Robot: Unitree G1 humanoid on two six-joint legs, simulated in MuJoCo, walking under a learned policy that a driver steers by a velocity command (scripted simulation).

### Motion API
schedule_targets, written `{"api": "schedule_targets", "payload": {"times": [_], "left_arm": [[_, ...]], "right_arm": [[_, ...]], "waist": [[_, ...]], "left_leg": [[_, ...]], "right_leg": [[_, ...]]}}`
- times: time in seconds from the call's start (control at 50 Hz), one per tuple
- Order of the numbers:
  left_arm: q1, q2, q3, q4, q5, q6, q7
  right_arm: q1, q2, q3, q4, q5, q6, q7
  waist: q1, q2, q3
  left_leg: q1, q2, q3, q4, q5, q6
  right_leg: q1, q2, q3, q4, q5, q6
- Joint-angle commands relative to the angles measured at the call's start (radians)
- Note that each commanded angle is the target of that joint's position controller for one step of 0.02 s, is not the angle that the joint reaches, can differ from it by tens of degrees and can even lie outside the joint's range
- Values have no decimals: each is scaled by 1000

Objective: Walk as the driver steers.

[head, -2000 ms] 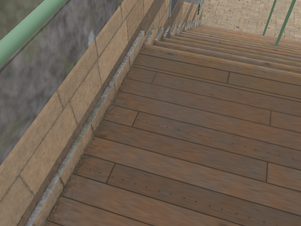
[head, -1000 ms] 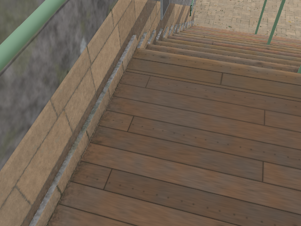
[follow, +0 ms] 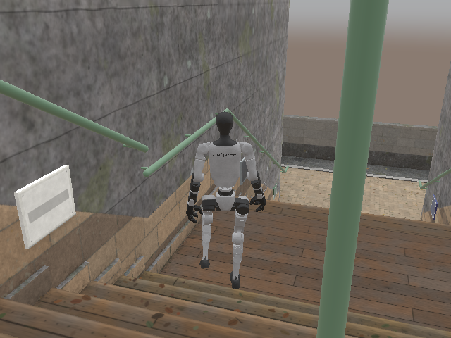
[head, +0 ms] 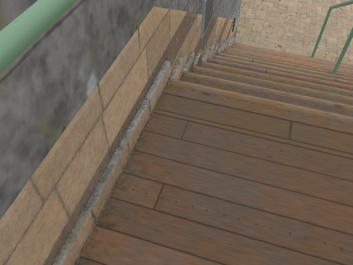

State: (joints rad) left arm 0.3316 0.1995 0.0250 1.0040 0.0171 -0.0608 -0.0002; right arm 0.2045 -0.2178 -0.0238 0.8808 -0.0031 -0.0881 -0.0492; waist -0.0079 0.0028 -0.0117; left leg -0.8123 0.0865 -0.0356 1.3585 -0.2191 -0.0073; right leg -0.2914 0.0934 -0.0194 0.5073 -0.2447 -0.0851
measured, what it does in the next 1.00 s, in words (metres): walks ahead: left foot, then right foot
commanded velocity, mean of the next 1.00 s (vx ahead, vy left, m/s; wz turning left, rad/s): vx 0.14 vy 0.00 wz -0.05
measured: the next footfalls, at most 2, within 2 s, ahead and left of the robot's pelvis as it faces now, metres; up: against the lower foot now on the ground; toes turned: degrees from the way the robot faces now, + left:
left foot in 0.18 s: +0.28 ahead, +0.14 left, +0.00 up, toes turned -1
right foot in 0.50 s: +0.24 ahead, -0.14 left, +0.00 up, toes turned +3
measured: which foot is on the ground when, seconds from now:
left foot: up 0.00-0.16, down 0.18-1.00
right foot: down 0.00-0.20, up 0.22-0.48, down 0.50-1.00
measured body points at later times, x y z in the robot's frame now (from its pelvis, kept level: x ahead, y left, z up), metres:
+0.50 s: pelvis +0.17 +0.02 +0.00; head +0.19 +0.04 +0.45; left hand +0.28 +0.26 -0.15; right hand +0.23 -0.23 -0.14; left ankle +0.24 +0.14 -0.73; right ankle +0.19 -0.15 -0.73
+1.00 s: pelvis +0.21 -0.04 +0.00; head +0.23 -0.04 +0.45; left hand +0.31 +0.21 -0.13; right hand +0.29 -0.31 -0.13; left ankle +0.24 +0.14 -0.73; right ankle +0.20 -0.15 -0.73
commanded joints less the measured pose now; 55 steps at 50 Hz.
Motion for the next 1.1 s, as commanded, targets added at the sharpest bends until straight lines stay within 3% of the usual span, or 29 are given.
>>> {"api": "schedule_targets", "payload": {"times": [0.02, 0.04, 0.06, 0.1, 0.12, 0.16, 0.18, 0.2, 0.22, 0.24, 0.26, 0.28, 0.3, 0.32, 0.36, 0.4, 0.46, 0.5, 0.52, 0.54, 0.56, 0.58, 0.64, 0.74, 0.82, 0.88, 0.96, 0.98, 1.1], "left_arm": [[-170, 162, 35, -113, -13, -29, 19], [-136, 192, 47, -100, -33, -30, 18], [-97, 195, 51, -95, -30, -29, 16], [-70, 179, 60, -93, -49, -22, 3], [-38, 171, 61, -76, -58, -11, -1], [-10, 161, 61, -80, -41, 15, -1], [-17, 136, 54, -97, -24, 5, 5], [-3, 79, 34, -104, -7, 1, 4], [109, 12, 14, -77, -13, -2, -1], [118, 84, 29, -60, -33, 11, 2], [31, 126, 40, -77, -40, 26, 6], [-54, 112, 36, -95, -37, 43, 23], [-79, 98, 35, -91, -11, 63, 40], [-88, 80, 34, -96, -1, 86, 52], [-81, 31, 15, -91, 15, 122, 65], [-96, 14, 4, -83, 8, 133, 75], [-106, 62, 15, -68, 10, 136, 67], [-108, 94, 20, -79, 22, 132, 64], [-141, 142, 30, -72, 20, 124, 55], [-145, 117, 30, -64, 14, 113, 46], [-176, 109, 27, -58, 4, 102, 43], [-187, 103, 24, -53, 2, 94, 40], [-203, 97, 27, -54, -7, 68, 19], [-201, 101, 23, -65, -15, 54, 13], [-191, 135, 27, -54, -26, 62, 25], [-180, 140, 30, -63, -20, 78, 20], [-176, 148, 33, -66, -13, 88, 14], [-183, 149, 33, -71, -14, 85, 13], [-195, 162, 33, -69, -15, 99, 18]], "right_arm": [[10, -64, -12, -62, -29, 2, -1], [-64, -52, -4, -85, -15, 1, 6], [-67, -36, 6, -81, -5, 3, 9], [-112, -89, 4, -95, 11, 6, 22], [-120, -103, 2, -89, 5, 9, 27], [-65, -164, -20, -64, -27, -9, 34], [12, -206, -37, -28, -38, -21, 40], [161, -242, -50, 1, -60, -28, 40], [256, -238, -53, 59, -76, -20, 45], [250, -182, -45, 58, -49, -16, 56], [178, -173, -45, 37, -30, -10, 56], [95, -152, -38, 20, -30, -8, 48], [26, -130, -29, 11, -35, -11, 43], [-27, -111, -18, 15, -42, -13, 40], [-83, -117, -14, 21, -49, -9, 32], [-86, -135, -15, 34, -39, -4, 26], [-54, -141, -10, 58, -5, -1, 33], [-34, -156, -15, 85, -12, -2, 35], [4, -169, -22, 85, -18, 4, 28], [-13, -173, -23, 92, -24, 8, 21], [-27, -158, -21, 90, -17, 12, 18], [-1, -133, -18, 99, -14, 13, 16], [26, -125, -17, 120, -8, 26, 11], [15, -150, -23, 137, -13, 33, 19], [-42, -149, -6, 114, -24, 42, 39], [-33, -175, -1, 122, -16, 50, 33], [-48, -172, 11, 122, -17, 61, 26], [-48, -182, 11, 118, -8, 57, 24], [-58, -194, 20, 123, -16, 45, 18]], "waist": [[-49, -28, 37], [-14, -23, 27], [1, -39, 19], [27, -40, 40], [26, -40, 39], [7, -22, -17], [-11, -16, -109], [-43, 73, -220], [-41, 316, -335], [-44, 239, -388], [-49, 173, -300], [-38, 99, -210], [-6, 22, -139], [32, 13, -105], [73, 51, -88], [67, 130, -106], [72, 156, -56], [75, 159, 0], [31, 80, 27], [51, 53, 52], [34, 18, 47], [18, -28, 25], [5, -87, -20], [16, -67, -27], [3, -30, -15], [9, -23, -25], [10, -15, -8], [9, -15, -12], [11, -12, -5]], "left_leg": [[353, 6, 29, -486, 301, -47], [384, -8, 25, -595, 322, -54], [376, -11, 18, -649, 276, -53], [327, -8, -4, -775, 229, -37], [311, -21, 2, -814, 209, -22], [410, -65, 53, -908, 243, 22], [581, -51, 39, -876, 488, 51], [876, 77, -98, -796, 879, 130], [1055, 313, -369, -838, 1112, 343], [1019, 360, -476, -869, 877, 360], [964, 316, -409, -887, 683, 312], [864, 264, -337, -912, 574, 249], [720, 237, -292, -954, 491, 237], [590, 214, -254, -987, 487, 223], [464, 167, -150, -1026, 464, 190], [447, 125, -99, -1039, 350, 164], [389, 82, -114, -1100, -169, 88], [351, 57, -127, -1115, -365, 20], [371, 16, -84, -1140, -362, -9], [432, 6, -54, -1097, -314, -27], [491, -21, -23, -1036, -194, -35], [549, -33, 3, -992, -104, -34], [609, -48, 40, -922, 39, -12], [628, -39, 40, -893, 122, -33], [623, -38, 44, -897, 170, -49], [625, -27, 41, -905, 189, -60], [625, -21, 46, -910, 158, -63], [632, -16, 45, -911, 157, -63], [629, -5, 50, -921, 119, -71]], "right_leg": [[-325, -176, 145, -296, 184, -159], [-268, -194, 164, -311, 187, -173], [-188, -234, 208, -319, 171, -186], [-13, -249, 242, -280, 203, -174], [79, -254, 247, -239, 301, -157], [188, -195, 213, -57, 527, -98], [173, -132, 176, 57, 598, -52], [-23, -42, 133, 291, 310, 4], [-229, 78, 163, 613, -298, 83], [-282, 54, 261, 777, -463, 87], [-371, 18, 251, 832, -428, 85], [-400, -18, 224, 783, -354, 82], [-349, -49, 235, 710, -258, 93], [-238, -77, 218, 625, -216, 108], [-67, -93, 168, 359, -163, 128], [52, -96, 116, 148, -95, 137], [170, -96, 90, -49, 78, 108], [171, -147, 130, -87, 85, 74], [102, -120, 111, -74, -21, 63], [40, -115, 117, -106, -40, 62], [4, -116, 118, -125, -15, 55], [-11, -120, 125, -139, 15, 53], [0, -111, 129, -141, 53, 47], [38, -110, 137, -117, 200, 26], [71, -106, 157, -94, 345, 12], [102, -102, 157, -98, 346, 10], [113, -95, 156, -111, 317, 17], [116, -100, 161, -112, 337, 17], [119, -91, 161, -123, 279, 10]]}}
